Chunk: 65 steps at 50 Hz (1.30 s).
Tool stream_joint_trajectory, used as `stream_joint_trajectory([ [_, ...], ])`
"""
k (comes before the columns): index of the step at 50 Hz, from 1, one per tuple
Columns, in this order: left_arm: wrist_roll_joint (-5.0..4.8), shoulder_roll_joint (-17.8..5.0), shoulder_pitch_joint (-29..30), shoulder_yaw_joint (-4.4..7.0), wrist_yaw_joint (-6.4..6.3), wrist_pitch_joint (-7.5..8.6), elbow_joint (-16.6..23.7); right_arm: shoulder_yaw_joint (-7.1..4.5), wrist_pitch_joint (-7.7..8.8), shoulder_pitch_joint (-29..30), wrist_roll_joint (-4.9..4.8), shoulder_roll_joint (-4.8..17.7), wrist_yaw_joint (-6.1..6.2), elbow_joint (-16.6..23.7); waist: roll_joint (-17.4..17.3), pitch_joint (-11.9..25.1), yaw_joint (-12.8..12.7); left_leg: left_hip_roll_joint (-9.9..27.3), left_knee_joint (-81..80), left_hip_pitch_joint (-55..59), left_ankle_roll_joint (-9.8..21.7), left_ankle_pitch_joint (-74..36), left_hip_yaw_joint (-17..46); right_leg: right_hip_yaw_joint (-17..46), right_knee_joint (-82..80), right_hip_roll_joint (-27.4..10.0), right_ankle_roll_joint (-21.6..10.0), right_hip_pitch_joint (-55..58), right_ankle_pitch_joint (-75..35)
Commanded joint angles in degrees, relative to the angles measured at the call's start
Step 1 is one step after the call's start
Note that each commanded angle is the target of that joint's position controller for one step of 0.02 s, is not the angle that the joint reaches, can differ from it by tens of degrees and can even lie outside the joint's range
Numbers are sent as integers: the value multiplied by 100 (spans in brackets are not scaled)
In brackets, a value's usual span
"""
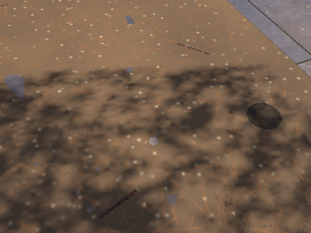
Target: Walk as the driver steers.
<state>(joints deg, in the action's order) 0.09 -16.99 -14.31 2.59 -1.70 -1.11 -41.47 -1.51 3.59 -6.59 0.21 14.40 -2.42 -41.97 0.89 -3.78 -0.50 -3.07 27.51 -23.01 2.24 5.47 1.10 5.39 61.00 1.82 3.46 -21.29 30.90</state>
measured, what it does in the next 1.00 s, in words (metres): walks ahead, turning left: right foot, then left foot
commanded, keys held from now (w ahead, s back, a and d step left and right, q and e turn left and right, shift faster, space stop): q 0.24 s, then w+q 0.56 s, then w+e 0.20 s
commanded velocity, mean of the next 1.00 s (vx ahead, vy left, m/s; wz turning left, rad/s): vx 0.30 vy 0.00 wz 0.41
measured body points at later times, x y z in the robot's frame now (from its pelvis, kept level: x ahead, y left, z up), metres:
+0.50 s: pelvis +0.08 -0.03 +0.02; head +0.09 -0.04 +0.47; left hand +0.09 +0.27 -0.07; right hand +0.30 -0.26 -0.09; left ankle +0.07 +0.14 -0.65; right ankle +0.08 -0.14 -0.73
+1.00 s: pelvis +0.24 +0.14 +0.02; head +0.25 +0.16 +0.47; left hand +0.23 +0.45 -0.09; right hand +0.44 -0.06 -0.09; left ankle +0.16 +0.18 -0.73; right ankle +0.42 +0.04 -0.65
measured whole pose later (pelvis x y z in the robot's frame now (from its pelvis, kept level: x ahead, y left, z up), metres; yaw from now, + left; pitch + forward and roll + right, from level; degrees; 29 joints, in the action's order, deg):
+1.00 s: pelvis +0.24 +0.14 +0.02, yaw +29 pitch +2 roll +0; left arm -0.5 -18.0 -12.4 3.4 0.8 4.5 -41.5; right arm -2.2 3.7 -17.8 0.3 14.9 -1.2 -42.1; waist 2.6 -0.9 1.4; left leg -4.6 16.5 -5.1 4.8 12.9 -0.9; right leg 0.9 56.0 -7.3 1.5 -40.3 4.6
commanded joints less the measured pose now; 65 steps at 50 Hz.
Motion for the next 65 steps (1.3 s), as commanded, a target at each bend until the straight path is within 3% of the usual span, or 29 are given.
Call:
stream_joint_trajectory([
  [1,13,-471,-335,177,-111,-17,322,-315,-98,104,20,1083,79,359,-912,742,-81,1269,-1047,936,987,-1071,1777,-161,-833,-147,94,-245,-109],
  [4,15,-444,-236,179,-162,0,308,-404,-189,17,-58,1202,176,375,-900,1110,-20,1308,-1057,1036,1078,-747,1906,-101,-1416,-69,72,61,-632],
  [9,-3,-433,167,192,-82,87,439,-457,-390,28,-119,1194,290,394,-940,870,75,1190,-1129,704,976,614,2287,-43,-2277,18,-33,317,-1144],
  [12,-8,-461,-72,236,2,228,370,-443,-512,74,-188,1127,361,426,-881,826,-144,905,-738,412,649,690,2328,-174,-3675,5,-249,1117,-1958],
  [13,44,-749,-283,309,-19,248,382,-376,-524,-73,-177,927,374,434,-457,1001,-171,625,-266,-83,344,1694,2073,357,-4093,-696,-520,1726,-1764],
  [14,186,-1209,-287,423,-40,196,379,-319,-492,26,-171,672,367,611,930,758,-96,-223,900,-1245,-2,2703,933,1709,-4592,-1721,-1203,1843,-710],
  [15,321,-1189,-66,425,-4,231,472,-398,-418,-22,-143,947,364,631,1347,563,-122,-134,2210,-1551,-135,2642,623,2583,-5002,-2383,-1658,1433,-191],
  [16,267,-908,190,335,-28,296,580,-494,-388,-154,-145,1189,340,555,1023,460,-6,108,2807,-1643,-175,2253,746,2360,-5018,-2237,-1620,1397,60],
  [18,16,-698,399,274,-86,383,588,-531,-412,-431,-92,1144,315,345,754,352,74,256,3327,-1996,-359,1607,621,1617,-4965,-1809,-1251,1789,-180],
  [21,37,-655,38,248,-103,462,474,-439,-353,-144,-138,836,212,460,579,204,-188,450,3505,-2214,-544,986,361,866,-5136,-1643,-1216,1951,-836],
  [25,40,-814,-291,327,-52,500,344,-365,-290,279,-151,691,120,740,611,126,-423,618,2638,-2156,-665,601,191,334,-5278,-1710,-1308,2171,-1270],
  [32,-123,-1120,-396,489,104,524,162,-263,-274,606,-175,611,-44,1032,664,-46,-447,692,1230,-1077,-283,801,-279,-510,-5132,-1903,-1271,1822,-1693],
  [34,-196,-1179,-372,522,135,487,109,-280,-283,542,-176,675,-72,1072,651,-33,-328,618,989,-753,-53,1014,-427,-620,-4899,-2023,-1196,1840,-1923],
  [36,-235,-1182,-198,510,127,447,107,-426,-291,-283,-151,874,-56,847,444,409,223,185,403,746,238,767,-770,-1179,-3673,-1809,-930,1413,-3556],
  [37,-167,-929,-356,415,116,462,102,-642,-316,-1239,-188,1263,5,553,33,1025,618,43,267,2221,449,737,-583,-1620,-2193,-1444,-670,833,-4064],
  [38,115,-373,-325,212,113,507,434,-801,-330,-1947,-209,1967,129,475,-1473,1418,716,1556,-187,3800,1157,1186,1998,-1755,146,-841,-173,-1266,-1252],
  [39,55,-323,-151,147,103,696,697,-742,-189,-1882,-182,2112,83,686,-1787,2026,672,2336,-1262,4351,1995,2474,4695,-445,1330,-73,-74,-2685,396],
  [40,-184,-886,290,273,155,817,741,-587,-76,-1702,-155,1578,39,646,-1005,1410,815,2284,-1427,4042,1810,2357,4032,-86,1584,-429,-200,-3247,-126],
  [41,-222,-948,253,277,188,877,679,-479,-27,-1490,-127,1256,44,603,-909,1024,612,2114,-1316,3490,1586,1855,3181,-189,1278,-692,-364,-3145,-689],
  [42,-104,-893,135,271,160,874,507,-402,-17,-1111,-113,1042,59,645,-483,783,390,1853,-1251,2863,1357,1214,2496,-217,891,-935,-373,-2762,-1154],
  [44,-20,-810,-83,279,209,765,346,-303,7,-661,-5,828,87,700,-716,562,75,1495,-1451,1991,1164,-142,1652,-242,390,-1115,-322,-2030,-1766],
  [47,-39,-583,-137,211,248,605,206,-320,123,-727,14,935,135,489,-484,475,-6,1383,-1651,1716,1122,-1560,840,-372,25,-1049,-182,-1930,-2407],
  [51,-108,-322,546,87,302,620,352,-291,165,-883,24,950,214,241,-444,128,236,1138,-1932,1577,770,-1536,35,-452,-1577,-824,-244,-1761,-3735],
  [57,-162,-206,1410,11,544,678,691,-338,98,-1353,-32,1098,288,-160,-251,-227,530,1557,-1954,2591,610,-1765,-351,-525,-2901,-472,-579,-1927,-3927],
  [60,-113,-328,1243,68,625,656,780,-384,-33,-1289,-23,1240,370,-172,-455,156,295,1648,-1058,3208,491,-4202,-547,-884,-2912,-104,-845,-1540,-3041],
  [62,-101,-683,398,242,587,589,662,-412,-158,-1231,7,1380,456,-103,-663,807,-179,1575,408,3293,382,-5874,-670,-1136,-2804,281,-1104,-462,-2406],
  [63,-111,-950,-433,379,511,574,529,-393,-176,-1109,-5,1381,490,-37,-502,1233,-678,1414,1712,2510,224,-5423,-818,-888,-3157,255,-1350,981,-2787],
  [64,-66,-1562,-1139,549,424,524,473,-231,-62,-1655,121,911,449,183,615,2117,-617,823,4041,164,-140,-2471,-801,1314,-2889,-1168,-2248,3577,-2765],
  [65,-175,-1378,-1137,490,404,540,483,-65,133,-1772,148,596,308,199,1119,2837,-459,-302,5463,-1445,-343,2640,129,4120,-3844,-2120,-3036,4716,-1796],
])
Velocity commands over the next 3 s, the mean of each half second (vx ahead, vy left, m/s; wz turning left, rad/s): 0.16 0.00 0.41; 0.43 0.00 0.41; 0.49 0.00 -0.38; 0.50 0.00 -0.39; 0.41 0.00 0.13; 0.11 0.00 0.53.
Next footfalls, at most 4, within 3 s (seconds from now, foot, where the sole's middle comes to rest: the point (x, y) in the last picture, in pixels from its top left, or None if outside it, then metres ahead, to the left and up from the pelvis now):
0.26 right None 0.12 -0.13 -0.77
0.74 left None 0.19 0.20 -0.77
1.26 right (118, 198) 0.59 0.19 -0.77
1.72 left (64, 159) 0.78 0.47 -0.77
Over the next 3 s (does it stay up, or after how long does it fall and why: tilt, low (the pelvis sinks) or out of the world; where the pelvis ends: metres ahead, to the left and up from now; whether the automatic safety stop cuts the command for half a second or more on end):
stays up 1.12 0.34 0.01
